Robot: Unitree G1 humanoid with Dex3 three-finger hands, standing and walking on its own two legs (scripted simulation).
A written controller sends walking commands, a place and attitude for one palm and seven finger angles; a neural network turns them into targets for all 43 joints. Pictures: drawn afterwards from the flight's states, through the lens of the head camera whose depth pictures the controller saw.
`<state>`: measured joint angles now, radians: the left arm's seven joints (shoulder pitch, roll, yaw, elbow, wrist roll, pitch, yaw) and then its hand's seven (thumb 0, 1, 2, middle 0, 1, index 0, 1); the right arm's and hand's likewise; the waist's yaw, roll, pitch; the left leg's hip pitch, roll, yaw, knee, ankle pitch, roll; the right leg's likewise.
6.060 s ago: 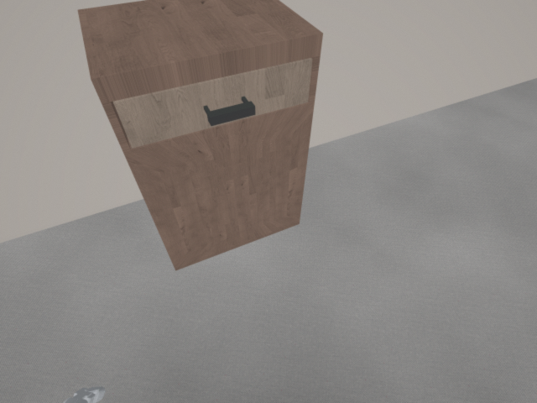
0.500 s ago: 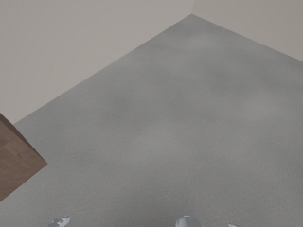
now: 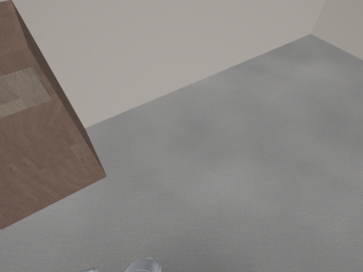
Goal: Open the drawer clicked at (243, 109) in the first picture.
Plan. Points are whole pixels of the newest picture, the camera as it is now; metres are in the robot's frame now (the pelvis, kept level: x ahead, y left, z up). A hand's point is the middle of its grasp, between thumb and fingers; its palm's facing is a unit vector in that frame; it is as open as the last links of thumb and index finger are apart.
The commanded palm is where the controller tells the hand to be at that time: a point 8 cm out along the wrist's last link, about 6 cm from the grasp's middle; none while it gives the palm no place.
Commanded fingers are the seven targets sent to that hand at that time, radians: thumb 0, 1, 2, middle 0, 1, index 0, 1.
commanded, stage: turn to face it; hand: left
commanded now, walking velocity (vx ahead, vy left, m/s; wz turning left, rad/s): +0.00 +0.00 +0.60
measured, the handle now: out of the picture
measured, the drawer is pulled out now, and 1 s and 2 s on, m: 0.00 0.00 0.00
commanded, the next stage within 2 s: take the last steps up to it in 0.84 s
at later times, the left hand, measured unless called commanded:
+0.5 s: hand out of the picture +0.05 +0.27 -0.15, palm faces +0.31 -0.92 -0.26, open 7.3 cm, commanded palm none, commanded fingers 0.00 0.90 0.90 -0.20 -0.30 -0.20 -0.30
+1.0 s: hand out of the picture -0.10 +0.18 -0.16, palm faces +0.55 -0.80 -0.25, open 7.3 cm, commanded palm none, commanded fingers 0.00 0.90 0.90 -0.20 -0.30 -0.20 -0.30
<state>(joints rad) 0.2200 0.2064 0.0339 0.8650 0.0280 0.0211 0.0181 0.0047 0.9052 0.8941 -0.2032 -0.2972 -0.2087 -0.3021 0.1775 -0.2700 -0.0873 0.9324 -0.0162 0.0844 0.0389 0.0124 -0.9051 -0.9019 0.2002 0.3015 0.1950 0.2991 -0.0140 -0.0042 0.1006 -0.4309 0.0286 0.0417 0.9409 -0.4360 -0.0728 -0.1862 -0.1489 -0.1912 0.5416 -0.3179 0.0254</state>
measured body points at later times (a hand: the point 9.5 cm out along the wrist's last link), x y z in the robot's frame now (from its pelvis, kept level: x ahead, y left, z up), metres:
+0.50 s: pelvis +0.00 +0.03 +0.00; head +0.02 +0.05 +0.45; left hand +0.03 +0.32 -0.13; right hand +0.13 -0.19 -0.13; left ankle +0.01 +0.13 -0.74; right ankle +0.04 -0.13 -0.69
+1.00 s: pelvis -0.02 +0.01 +0.00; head +0.01 +0.02 +0.45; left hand -0.13 +0.23 -0.14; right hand +0.18 -0.18 -0.15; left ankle -0.11 +0.11 -0.70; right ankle +0.04 -0.11 -0.74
